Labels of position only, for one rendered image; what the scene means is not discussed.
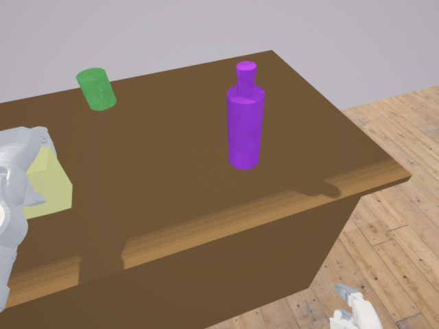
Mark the right robot hand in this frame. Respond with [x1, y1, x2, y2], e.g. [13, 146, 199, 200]
[330, 283, 383, 329]

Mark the left robot hand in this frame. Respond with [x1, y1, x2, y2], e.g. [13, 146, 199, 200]
[0, 126, 57, 206]

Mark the sponge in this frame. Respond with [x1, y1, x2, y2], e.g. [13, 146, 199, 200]
[23, 146, 73, 219]

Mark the table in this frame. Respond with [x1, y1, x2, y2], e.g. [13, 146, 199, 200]
[0, 50, 412, 329]

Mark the left robot forearm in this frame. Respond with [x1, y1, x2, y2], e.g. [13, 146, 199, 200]
[0, 162, 28, 312]

